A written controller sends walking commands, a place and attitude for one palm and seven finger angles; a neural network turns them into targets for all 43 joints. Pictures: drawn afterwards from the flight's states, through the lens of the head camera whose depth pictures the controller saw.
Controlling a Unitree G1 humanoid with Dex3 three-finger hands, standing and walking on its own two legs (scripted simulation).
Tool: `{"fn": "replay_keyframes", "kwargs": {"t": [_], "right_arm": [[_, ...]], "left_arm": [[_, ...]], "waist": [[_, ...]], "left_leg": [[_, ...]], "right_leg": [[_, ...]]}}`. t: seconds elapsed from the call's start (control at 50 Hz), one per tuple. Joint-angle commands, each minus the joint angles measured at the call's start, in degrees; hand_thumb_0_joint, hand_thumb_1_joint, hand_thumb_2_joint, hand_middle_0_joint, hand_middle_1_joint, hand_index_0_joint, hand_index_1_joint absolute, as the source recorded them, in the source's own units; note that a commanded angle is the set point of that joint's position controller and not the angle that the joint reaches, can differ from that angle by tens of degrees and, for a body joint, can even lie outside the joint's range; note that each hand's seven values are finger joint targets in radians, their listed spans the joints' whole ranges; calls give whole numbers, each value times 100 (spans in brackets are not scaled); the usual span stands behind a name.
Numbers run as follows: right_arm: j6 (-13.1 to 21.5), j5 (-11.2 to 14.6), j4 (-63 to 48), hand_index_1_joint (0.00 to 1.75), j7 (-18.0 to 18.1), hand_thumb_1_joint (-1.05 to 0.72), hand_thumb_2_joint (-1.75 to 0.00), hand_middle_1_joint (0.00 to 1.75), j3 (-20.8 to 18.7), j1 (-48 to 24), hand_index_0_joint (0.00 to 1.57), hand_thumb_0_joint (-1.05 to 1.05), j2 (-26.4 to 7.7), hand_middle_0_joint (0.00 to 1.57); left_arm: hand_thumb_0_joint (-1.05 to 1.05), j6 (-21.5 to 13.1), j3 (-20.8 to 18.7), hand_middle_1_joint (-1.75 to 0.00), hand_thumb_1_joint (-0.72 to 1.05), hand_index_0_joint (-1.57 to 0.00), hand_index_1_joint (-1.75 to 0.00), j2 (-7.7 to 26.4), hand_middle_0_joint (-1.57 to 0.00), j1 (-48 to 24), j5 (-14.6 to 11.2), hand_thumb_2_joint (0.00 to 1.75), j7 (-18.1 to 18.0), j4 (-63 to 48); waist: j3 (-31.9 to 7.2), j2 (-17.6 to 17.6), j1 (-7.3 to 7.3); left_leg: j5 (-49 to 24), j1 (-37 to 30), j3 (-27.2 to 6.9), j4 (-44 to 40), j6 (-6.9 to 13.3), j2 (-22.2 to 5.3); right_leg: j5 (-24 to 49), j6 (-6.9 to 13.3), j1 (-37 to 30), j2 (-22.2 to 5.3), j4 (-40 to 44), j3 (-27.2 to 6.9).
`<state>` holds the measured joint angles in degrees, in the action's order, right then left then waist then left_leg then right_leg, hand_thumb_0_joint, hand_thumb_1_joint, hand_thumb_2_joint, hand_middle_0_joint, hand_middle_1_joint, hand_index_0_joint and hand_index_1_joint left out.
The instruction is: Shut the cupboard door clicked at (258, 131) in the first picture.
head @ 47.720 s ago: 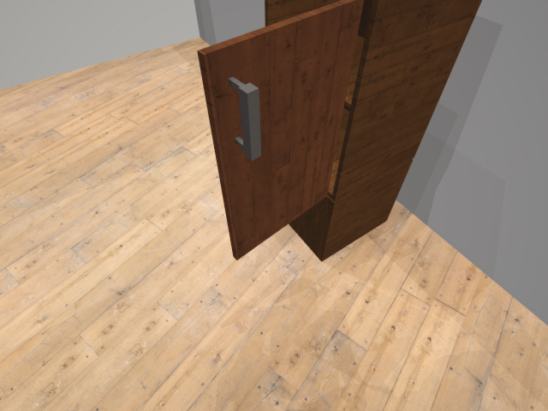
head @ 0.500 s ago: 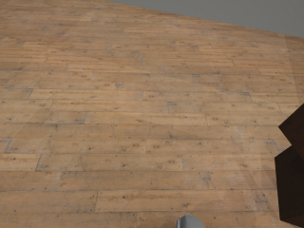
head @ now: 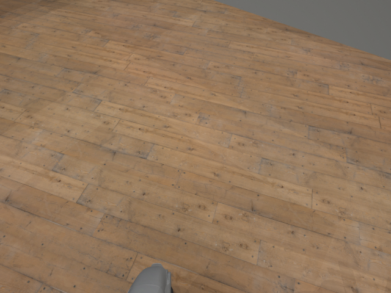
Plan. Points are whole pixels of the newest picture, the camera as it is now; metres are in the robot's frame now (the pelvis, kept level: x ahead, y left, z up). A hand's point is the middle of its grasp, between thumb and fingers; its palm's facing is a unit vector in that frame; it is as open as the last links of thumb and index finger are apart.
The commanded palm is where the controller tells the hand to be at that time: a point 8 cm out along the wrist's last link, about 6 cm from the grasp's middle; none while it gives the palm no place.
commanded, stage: walk to a spot facing it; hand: left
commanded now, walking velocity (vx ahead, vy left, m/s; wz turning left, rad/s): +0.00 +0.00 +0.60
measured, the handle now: out of the picture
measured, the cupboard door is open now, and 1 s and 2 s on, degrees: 31 31 31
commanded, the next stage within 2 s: turn to face it in 0.02 s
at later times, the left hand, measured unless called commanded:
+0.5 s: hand (116, 291) +0.14 +0.19 -0.18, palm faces +0.03 -0.97 -0.22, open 7.4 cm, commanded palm none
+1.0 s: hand (130, 209) +0.33 +0.20 -0.16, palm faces -0.31 -0.92 -0.22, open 7.4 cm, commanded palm none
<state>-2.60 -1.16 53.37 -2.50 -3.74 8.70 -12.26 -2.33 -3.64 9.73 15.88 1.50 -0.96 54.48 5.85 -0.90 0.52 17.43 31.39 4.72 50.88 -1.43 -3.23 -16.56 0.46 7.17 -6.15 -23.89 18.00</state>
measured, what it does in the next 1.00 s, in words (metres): walks ahead, turning right: left foot, then right foot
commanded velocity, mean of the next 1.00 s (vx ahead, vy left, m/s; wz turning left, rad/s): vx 0.00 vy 0.00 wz -0.49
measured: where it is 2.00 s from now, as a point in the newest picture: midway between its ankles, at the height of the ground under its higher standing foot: outside the picture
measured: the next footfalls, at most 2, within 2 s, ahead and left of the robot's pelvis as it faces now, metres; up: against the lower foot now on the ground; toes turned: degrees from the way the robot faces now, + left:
left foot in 0.12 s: +0.14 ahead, +0.12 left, +0.00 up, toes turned +9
right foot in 0.44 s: +0.15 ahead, -0.12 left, +0.00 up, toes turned -3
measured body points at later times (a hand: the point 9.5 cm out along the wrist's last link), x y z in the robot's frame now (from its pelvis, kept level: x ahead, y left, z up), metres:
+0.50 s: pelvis +0.10 +0.01 -0.02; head +0.14 -0.01 +0.43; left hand +0.14 +0.25 -0.16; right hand +0.20 -0.22 -0.17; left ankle +0.10 +0.11 -0.74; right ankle +0.11 -0.12 -0.74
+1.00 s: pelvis +0.14 +0.03 +0.00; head +0.19 +0.04 +0.44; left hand +0.35 +0.25 -0.14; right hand +0.10 -0.23 -0.13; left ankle +0.14 +0.13 -0.74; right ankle +0.09 -0.10 -0.69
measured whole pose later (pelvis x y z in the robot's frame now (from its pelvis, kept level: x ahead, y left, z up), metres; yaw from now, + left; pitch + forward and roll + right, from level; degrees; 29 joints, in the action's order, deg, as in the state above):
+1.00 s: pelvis +0.14 +0.03 +0.00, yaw -20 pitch +0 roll -3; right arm -0.7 -1.7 52.4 1.7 -1.7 13.7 -12.2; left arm 5.2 -5.5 16.0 5.2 1.0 1.6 50.5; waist 6.4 -0.1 0.4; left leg 18.3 9.7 9.9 28.2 1.1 -5.9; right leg -24.8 -2.5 23.7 -0.7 -51.0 2.4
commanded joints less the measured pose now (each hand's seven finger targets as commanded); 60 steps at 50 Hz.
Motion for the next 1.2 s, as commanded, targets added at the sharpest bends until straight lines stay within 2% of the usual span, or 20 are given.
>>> {"fn": "replay_keyframes", "kwargs": {"t": [0.0,0.06,0.08,0.1,0.12,0.2,0.38,0.44,0.46,0.5,0.6,0.66,0.68,0.72,0.8,0.98,1.06,1.08,1.12,1.18], "right_arm": [[159,0,-638,30,-26,-90,-90,30,54,-270,20,0,-141,20],[201,-59,-513,30,20,-90,-90,30,-74,655,20,0,-668,20],[263,-128,-479,30,88,-90,-90,30,-243,1134,20,0,-1402,20],[232,-50,-401,30,183,-90,-90,30,-270,1497,20,0,-1761,20],[232,-28,-442,30,261,-90,-90,30,-211,1305,20,0,-1666,20],[334,-53,-566,30,434,-90,-90,30,100,20,20,0,-758,20],[128,16,-171,30,394,-90,-90,30,-33,-246,20,0,-825,20],[76,74,-371,30,339,-90,-90,30,-29,-60,20,0,-295,20],[17,62,-456,30,357,-90,-90,30,-19,-240,20,0,-292,20],[87,81,-458,30,393,-90,-90,30,-42,-312,20,0,-396,20],[156,114,-451,30,433,-90,-90,30,13,-205,20,0,-209,20],[199,118,-316,30,470,-90,-90,30,14,419,20,0,-262,20],[259,83,-256,30,493,-90,-90,30,-4,648,20,0,-481,20],[290,-51,-381,30,531,-90,-90,30,-136,874,20,0,-1298,20],[290,-92,-482,30,570,-90,-90,30,-46,541,20,0,-1057,20],[255,-81,-330,30,483,-90,-90,30,-130,858,20,0,-1166,20],[231,-33,-397,30,416,-90,-90,30,-182,663,20,0,-1269,20],[227,8,-447,30,389,-90,-90,30,-186,584,20,0,-1260,20],[137,63,-871,30,359,-90,-90,30,-36,153,20,0,-726,20],[50,54,-789,30,405,-90,-90,30,-36,7,20,0,-782,20]], "left_arm": [[0,-56,-264,-30,90,-20,-30,1192,-20,284,20,90,-47,-318],[0,35,-293,-30,90,-20,-30,1305,-20,158,-21,90,-24,-454],[0,81,-229,-30,90,-20,-30,987,-20,263,-104,90,25,-660],[0,128,-115,-30,90,-20,-30,863,-20,57,-72,90,-14,-924],[0,183,-118,-30,90,-20,-30,858,-20,-76,-49,90,-82,-951],[0,359,-29,-30,90,-20,-30,528,-20,232,-13,90,-23,-270],[0,406,-65,-30,90,-20,-30,591,-20,436,22,90,91,0],[0,315,-203,-30,90,-20,-30,1395,-20,245,81,90,64,-195],[0,274,-260,-30,90,-20,-30,1434,-20,343,69,90,22,-174],[0,287,-320,-30,90,-20,-30,1269,-20,213,39,90,-51,-180],[0,335,-387,-30,90,-20,-30,1237,-20,90,35,90,-85,-283],[0,401,-385,-30,90,-20,-30,1212,-20,-334,-16,90,-45,-366],[0,427,-338,-30,90,-20,-30,1066,-20,-457,-69,90,-15,-458],[0,437,-226,-30,90,-20,-30,719,-20,-451,-92,90,75,-729],[0,546,-246,-30,90,-20,-30,818,-20,-810,-36,90,198,-648],[0,572,-138,-30,90,-20,-30,742,-20,-1323,-18,90,301,-942],[0,481,-163,-30,90,-20,-30,900,-20,-885,-14,90,264,-907],[0,433,-211,-30,90,-20,-30,1086,-20,-446,0,90,240,-799],[0,329,-361,-30,90,-20,-30,1976,-20,248,-23,90,107,-574],[0,396,-307,-30,90,-20,-30,1593,-20,-579,-31,90,-34,-866]], "waist": [[-507,-815,-84],[-1081,-169,439],[-1585,1484,622],[-1942,1608,715],[-1749,626,584],[-970,867,-25],[-361,569,-279],[-309,-1118,-149],[-479,-1686,-297],[-700,-1420,-291],[-1108,-716,-282],[-1063,-697,55],[-1090,-238,136],[-1004,1813,186],[-558,923,14],[-666,1254,205],[-774,1062,-61],[-955,660,-304],[-988,-1365,-584],[-700,-1040,-245]], "left_leg": [[84,-390,283,-982,161,121],[-1299,-2473,142,-2175,335,197],[-3772,-3742,-2004,-2320,1169,-1391],[-5227,-4024,-2998,-2567,1868,-2320],[-4391,-3571,-2599,-2591,1798,-2316],[-2366,-1986,-1282,-3175,1157,-1349],[-415,-1390,-246,-2686,647,-1075],[1085,-1004,453,-911,28,204],[1611,-694,102,-41,-10,303],[1394,30,-489,887,-10,240],[1068,-455,-399,-466,-127,272],[-137,-1678,-355,-2259,-111,300],[-730,-2472,-487,-2891,-45,15],[-2561,-2880,-2417,-3350,1071,-2245],[-3995,-2698,-1209,-2946,1124,-1702],[-3912,-2889,-168,-2701,872,-1641],[-3655,-2576,187,-1966,507,-1608],[-3203,-2112,378,-1249,268,-1420],[2071,179,364,1147,-292,-61],[1166,509,-600,1879,-283,-333]], "right_leg": [[4000,397,-605,-1662,-54,-539],[3189,-3,281,-1380,-1979,-170],[-195,-484,1893,-487,-3644,-103],[-2593,-450,2586,-13,-4641,-992],[-2185,-377,2640,-84,-4777,-1521],[-874,-371,1941,-97,-3888,-1850],[590,-214,590,461,-759,-1538],[1687,639,887,-1090,594,-3860],[1778,1012,711,-1171,872,-4355],[2838,1249,-197,-1024,437,-4142],[3745,1036,-549,-702,-75,-3697],[2929,618,263,-338,-401,-3561],[2300,346,942,2,-683,-3318],[-1814,-209,2261,880,-2648,-2007],[-1300,-352,2539,498,-4081,-2003],[-732,-221,1677,579,-2271,-1373],[253,-52,612,662,-753,-1214],[999,61,-204,511,-77,-1406],[4358,1229,-1045,-1693,240,-4019],[2633,1237,-352,-1088,335,-3647]]}}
